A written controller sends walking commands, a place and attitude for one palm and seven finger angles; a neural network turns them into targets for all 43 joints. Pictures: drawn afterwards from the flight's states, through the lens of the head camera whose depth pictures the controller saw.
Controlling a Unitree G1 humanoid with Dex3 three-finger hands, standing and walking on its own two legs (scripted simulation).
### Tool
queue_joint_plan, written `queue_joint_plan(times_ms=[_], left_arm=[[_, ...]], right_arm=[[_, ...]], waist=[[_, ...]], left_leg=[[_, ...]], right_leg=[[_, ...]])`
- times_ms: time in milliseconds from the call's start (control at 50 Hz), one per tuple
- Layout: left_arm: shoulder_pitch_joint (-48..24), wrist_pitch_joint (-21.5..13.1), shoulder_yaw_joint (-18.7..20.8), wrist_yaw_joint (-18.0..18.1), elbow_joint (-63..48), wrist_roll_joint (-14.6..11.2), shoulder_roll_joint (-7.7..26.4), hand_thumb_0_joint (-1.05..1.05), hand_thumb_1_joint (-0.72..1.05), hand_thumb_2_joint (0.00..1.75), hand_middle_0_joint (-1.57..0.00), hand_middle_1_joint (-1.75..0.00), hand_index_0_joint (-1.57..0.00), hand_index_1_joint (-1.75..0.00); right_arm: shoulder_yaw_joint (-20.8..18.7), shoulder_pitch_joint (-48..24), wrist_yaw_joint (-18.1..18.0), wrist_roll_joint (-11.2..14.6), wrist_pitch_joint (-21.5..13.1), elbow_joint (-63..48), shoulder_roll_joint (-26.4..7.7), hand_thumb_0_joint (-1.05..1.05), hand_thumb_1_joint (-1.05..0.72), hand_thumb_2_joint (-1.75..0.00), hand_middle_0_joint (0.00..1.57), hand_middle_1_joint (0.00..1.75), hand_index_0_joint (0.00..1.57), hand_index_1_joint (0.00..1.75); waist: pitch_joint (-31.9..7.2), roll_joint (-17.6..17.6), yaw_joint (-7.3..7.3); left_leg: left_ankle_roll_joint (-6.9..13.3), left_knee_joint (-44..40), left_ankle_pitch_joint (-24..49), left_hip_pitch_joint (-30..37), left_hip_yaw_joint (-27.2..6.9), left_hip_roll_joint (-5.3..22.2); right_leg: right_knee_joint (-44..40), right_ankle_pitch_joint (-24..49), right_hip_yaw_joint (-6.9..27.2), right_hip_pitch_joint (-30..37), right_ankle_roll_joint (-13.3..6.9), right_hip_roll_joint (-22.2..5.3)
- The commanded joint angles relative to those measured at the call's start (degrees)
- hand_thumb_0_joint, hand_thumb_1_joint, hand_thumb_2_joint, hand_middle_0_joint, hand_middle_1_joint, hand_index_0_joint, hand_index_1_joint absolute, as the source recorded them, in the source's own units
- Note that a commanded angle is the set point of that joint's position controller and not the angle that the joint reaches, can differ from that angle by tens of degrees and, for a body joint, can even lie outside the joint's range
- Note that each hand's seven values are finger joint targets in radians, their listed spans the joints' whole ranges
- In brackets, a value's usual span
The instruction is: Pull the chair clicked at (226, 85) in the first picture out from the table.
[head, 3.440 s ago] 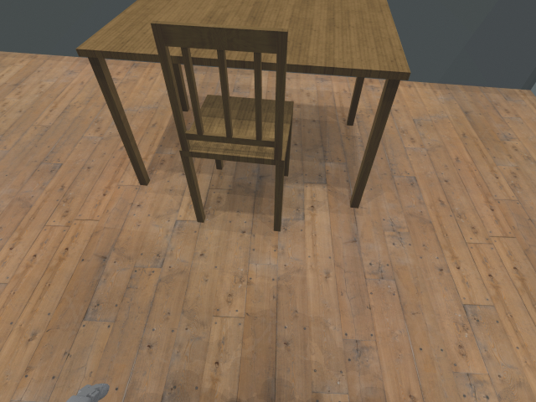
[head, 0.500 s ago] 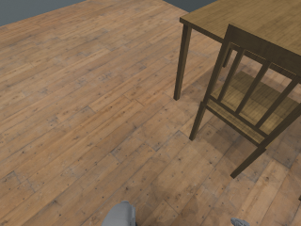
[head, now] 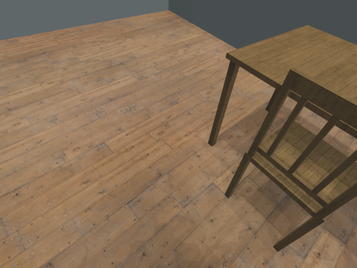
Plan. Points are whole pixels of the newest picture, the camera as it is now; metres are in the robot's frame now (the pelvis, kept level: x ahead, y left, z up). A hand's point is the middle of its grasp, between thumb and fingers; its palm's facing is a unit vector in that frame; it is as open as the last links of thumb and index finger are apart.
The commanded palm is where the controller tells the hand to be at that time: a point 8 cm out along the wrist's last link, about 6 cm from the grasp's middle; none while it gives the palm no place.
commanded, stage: turn to face it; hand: left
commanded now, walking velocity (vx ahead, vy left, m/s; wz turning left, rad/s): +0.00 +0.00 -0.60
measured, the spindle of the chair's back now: (310, 147) +0.56 -0.43 -0.09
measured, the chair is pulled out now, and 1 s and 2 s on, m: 0.00 0.00 0.00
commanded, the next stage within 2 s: take the last steps up to it in 1.22 s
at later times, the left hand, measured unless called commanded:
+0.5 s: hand out of the picture +0.10 +0.15 -0.16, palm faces -0.23 -0.94 -0.25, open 7.4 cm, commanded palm none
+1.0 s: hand (111, 261) +0.17 +0.18 -0.17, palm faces -0.51 -0.84 -0.19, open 7.4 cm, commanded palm none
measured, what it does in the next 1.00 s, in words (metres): steps on the spot, turning right: right foot, then left foot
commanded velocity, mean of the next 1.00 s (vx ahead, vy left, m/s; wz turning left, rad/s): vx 0.00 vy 0.00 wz -0.57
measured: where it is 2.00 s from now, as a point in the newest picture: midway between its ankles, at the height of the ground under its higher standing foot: outside the picture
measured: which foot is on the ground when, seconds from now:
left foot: down 0.00-0.18, up 0.20-0.66, down 0.68-1.00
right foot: up 0.00-0.16, down 0.18-0.68, up 0.70-1.00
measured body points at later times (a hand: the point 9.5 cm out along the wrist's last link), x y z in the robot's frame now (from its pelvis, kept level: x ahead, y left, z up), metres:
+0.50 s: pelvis -0.01 -0.04 +0.00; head +0.03 -0.05 +0.45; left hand +0.12 +0.19 -0.14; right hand -0.02 -0.31 -0.15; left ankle +0.03 +0.12 -0.69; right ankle -0.02 -0.13 -0.74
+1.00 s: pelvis -0.01 +0.04 +0.00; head +0.03 +0.06 +0.45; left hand +0.19 +0.23 -0.16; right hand -0.10 -0.19 -0.12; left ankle +0.03 +0.11 -0.74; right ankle -0.12 -0.08 -0.65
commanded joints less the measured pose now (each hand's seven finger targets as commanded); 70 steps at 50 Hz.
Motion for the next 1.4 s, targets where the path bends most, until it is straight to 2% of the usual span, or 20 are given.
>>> queue_joint_plan(times_ms=[0,120,140,160,180,200,300,540,620,660,680,720,820,1080,1160,1180,1200,1220,1300,1380], left_arm=[[-0.3,-0.2,1.0,-0.7,-4.0,0.4,3.1,0.0,0.9,0.9,-0.2,-0.3,-0.2,-0.3],[3.3,-1.7,1.5,-1.3,-4.5,0.5,4.0,0.0,0.9,0.9,-0.2,-0.3,-0.2,-0.3],[4.6,-2.5,2.0,-1.1,-4.2,0.8,7.3,0.0,0.9,0.9,-0.2,-0.3,-0.2,-0.3],[7.0,-3.2,3.3,-0.3,-3.8,1.2,12.8,0.0,0.9,0.9,-0.2,-0.3,-0.2,-0.3],[9.7,-2.9,3.2,0.1,-3.4,0.2,13.2,0.0,0.9,0.9,-0.2,-0.3,-0.2,-0.3],[8.1,-2.8,3.1,0.5,-3.6,0.1,11.5,0.0,0.9,0.9,-0.2,-0.3,-0.2,-0.3],[-0.3,-3.1,2.7,0.0,-6.6,-0.1,9.6,0.0,0.9,0.9,-0.2,-0.3,-0.2,-0.3],[-0.4,-2.1,4.1,-0.6,-7.2,0.5,12.4,0.0,0.9,0.9,-0.2,-0.3,-0.2,-0.3],[-4.7,-1.5,3.8,-0.8,-8.7,-0.1,11.8,0.0,0.9,0.9,-0.2,-0.3,-0.2,-0.3],[-4.4,-1.2,2.8,-1.5,-11.1,-0.6,6.3,0.0,0.9,0.9,-0.2,-0.3,-0.2,-0.3],[-5.3,-1.2,3.3,-1.5,-10.9,0.3,8.4,0.0,0.9,0.9,-0.2,-0.3,-0.2,-0.3],[-2.4,-0.4,4.3,-2.1,-7.9,0.8,9.3,0.0,0.9,0.9,-0.2,-0.3,-0.2,-0.3],[-1.5,0.3,3.5,-2.9,-7.0,0.4,7.1,0.0,0.9,0.9,-0.2,-0.3,-0.2,-0.3],[-8.1,-0.2,1.3,-2.5,-8.2,0.2,3.5,0.0,0.9,0.9,-0.2,-0.3,-0.2,-0.3],[-2.4,-1.5,1.4,-1.9,-6.5,0.1,4.5,0.0,0.9,0.9,-0.2,-0.3,-0.2,-0.3],[0.5,-2.3,1.9,-1.5,-5.4,0.5,7.8,0.0,0.9,0.9,-0.2,-0.3,-0.2,-0.3],[2.4,-3.0,3.1,-0.5,-5.0,0.9,14.1,0.0,0.9,0.9,-0.2,-0.3,-0.2,-0.3],[4.2,-2.7,3.0,-0.1,-4.7,-0.2,14.6,0.0,0.9,0.9,-0.2,-0.3,-0.2,-0.3],[-3.7,-3.2,1.6,0.4,-5.7,-0.3,8.1,0.0,0.9,0.9,-0.2,-0.3,-0.2,-0.3],[-1.7,-4.6,1.3,-0.2,-4.6,-0.2,6.8,0.0,0.9,0.9,-0.2,-0.3,-0.2,-0.3]], right_arm=[[-2.9,3.4,-0.8,-0.8,-0.4,-2.1,-10.7,0.0,-0.9,-0.9,0.2,0.3,0.2,0.3],[-4.4,3.6,-0.5,-0.4,0.0,-1.8,-12.7,0.0,-0.9,-0.9,0.2,0.3,0.2,0.3],[-4.2,4.9,-0.2,0.0,0.1,-2.2,-11.0,0.0,-0.9,-0.9,0.2,0.3,0.2,0.3],[-3.2,3.3,0.0,0.1,0.0,-4.3,-6.8,0.0,-0.9,-0.9,0.2,0.3,0.2,0.3],[-3.0,-0.7,-0.5,0.0,0.7,-5.7,-7.7,0.0,-0.9,-0.9,0.2,0.3,0.2,0.3],[-3.0,-1.3,-0.6,0.0,1.1,-5.5,-7.3,0.0,-0.9,-0.9,0.2,0.3,0.2,0.3],[-3.4,0.6,0.2,-0.4,1.8,-3.5,-8.1,0.0,-0.9,-0.9,0.2,0.3,0.2,0.3],[-3.2,-2.7,-0.4,0.3,0.9,-7.2,-8.7,0.0,-0.9,-0.9,0.2,0.3,0.2,0.3],[-3.2,4.3,-1.2,0.6,-0.1,-5.7,-9.5,0.0,-0.9,-0.9,0.2,0.3,0.2,0.3],[-4.5,5.6,-1.3,-0.2,-0.5,-6.9,-18.0,0.0,-0.9,-0.9,0.2,0.3,0.2,0.3],[-4.2,4.7,-1.2,-0.6,0.0,-8.0,-18.2,0.0,-0.9,-0.9,0.2,0.3,0.2,0.3],[-2.7,-2.3,-1.4,-0.7,-0.3,-9.6,-12.5,0.0,-0.9,-0.9,0.2,0.3,0.2,0.3],[-2.2,1.5,-1.5,-0.4,-0.8,-8.8,-11.1,0.0,-0.9,-0.9,0.2,0.3,0.2,0.3],[-4.0,9.6,-0.5,-1.0,-0.3,-3.2,-13.6,0.0,-0.9,-0.9,0.2,0.3,0.2,0.3],[-4.1,8.7,-0.1,-0.7,0.0,-2.2,-13.5,0.0,-0.9,-0.9,0.2,0.3,0.2,0.3],[-3.8,9.2,0.2,-0.1,0.1,-2.2,-11.5,0.0,-0.9,-0.9,0.2,0.3,0.2,0.3],[-2.5,7.7,0.4,0.1,0.4,-4.4,-6.5,0.0,-0.9,-0.9,0.2,0.3,0.2,0.3],[-2.4,4.7,-0.2,-0.2,1.3,-5.3,-8.1,0.0,-0.9,-0.9,0.2,0.3,0.2,0.3],[-3.0,7.3,0.1,-0.5,2.1,-1.2,-8.4,0.0,-0.9,-0.9,0.2,0.3,0.2,0.3],[-2.8,8.5,0.7,-1.2,1.5,0.6,-7.3,0.0,-0.9,-0.9,0.2,0.3,0.2,0.3]], waist=[[1.8,10.5,-2.44],[-3.8,7.9,-0.63],[-4.9,0.8,-0.41],[-4.4,-15.0,0.75],[-5.2,-10.2,2.97],[-5.3,-8.2,1.76],[-2.5,-0.9,-1.29],[-5.2,-7.2,0.4],[-7.1,-5.8,-3.4],[-6.0,20.6,-3.89],[-4.2,16.0,-4.24],[-0.5,11.9,-0.51],[-1.4,11.5,-1.02],[-2.8,13.4,-4.79],[-5.5,10.5,-1.37],[-7.6,3.6,-0.42],[-6.4,-14.1,0.75],[-6.8,-10.3,2.16],[-2.0,-6.9,-2.63],[-1.5,-4.5,-2.41]], left_leg=[[5.4,-7.2,19.0,0.0,-9.6,20.1],[0.1,5.7,20.0,1.6,-3.7,19.4],[-3.7,14.8,13.1,-4.9,-0.4,16.1],[-7.7,26.3,-14.6,-20.3,3.7,8.0],[-8.3,34.0,-22.5,-21.7,-3.9,6.0],[-8.2,38.2,-19.3,-23.6,-7.5,6.8],[-10.0,38.6,-8.1,-21.4,-9.0,7.1],[-9.4,20.6,-12.4,-14.7,-9.6,2.9],[-8.0,-0.4,-1.4,1.8,-8.5,2.2],[-1.0,-10.9,7.6,10.6,-30.6,25.0],[3.2,-9.3,11.6,4.4,-31.0,28.8],[1.5,-9.5,11.6,-2.0,-19.7,21.3],[0.6,-7.2,18.4,2.5,-10.1,16.6],[3.7,-4.7,20.5,4.6,-6.7,22.2],[-0.9,3.6,17.1,-0.9,-2.5,20.1],[-4.6,11.6,8.4,-7.0,0.8,17.3],[-8.2,24.1,-18.8,-22.1,3.6,9.5],[-8.1,31.3,-22.7,-22.1,-4.9,7.9],[-8.8,40.3,-9.9,-23.2,-9.1,8.0],[-9.6,36.3,-4.8,-21.8,-7.8,7.1]], right_leg=[[-6.0,-3.8,-2.4,0.6,-0.6,0.1],[-26.7,8.1,-4.9,12.2,-2.6,1.9],[-32.8,19.0,1.6,19.7,-4.6,-3.0],[-34.7,42.8,19.6,27.3,-10.9,-16.3],[-33.7,50.4,19.1,24.2,-16.9,-19.4],[-34.0,45.6,16.6,24.0,-17.6,-16.4],[-36.5,26.5,12.3,15.8,-14.2,-8.9],[-33.3,26.9,22.6,16.2,-15.8,-7.0],[-27.2,25.0,22.0,7.7,-10.3,-2.2],[-6.8,-11.2,7.0,-10.7,-3.0,10.0],[4.2,-13.5,5.7,-9.9,-2.1,6.7],[12.8,-5.6,5.7,-8.2,-1.1,5.1],[17.7,0.7,2.7,-9.6,0.3,4.0],[-8.8,-6.9,-4.4,1.3,-1.9,2.0],[-28.1,6.9,-5.3,14.7,-3.9,2.9],[-34.4,14.5,1.1,22.8,-5.6,-2.7],[-37.5,30.2,19.7,27.8,-11.2,-17.0],[-35.9,37.9,19.0,22.9,-16.3,-19.2],[-36.2,32.8,8.8,17.9,-13.8,-10.1],[-40.2,18.6,8.8,17.9,-13.3,-8.3]])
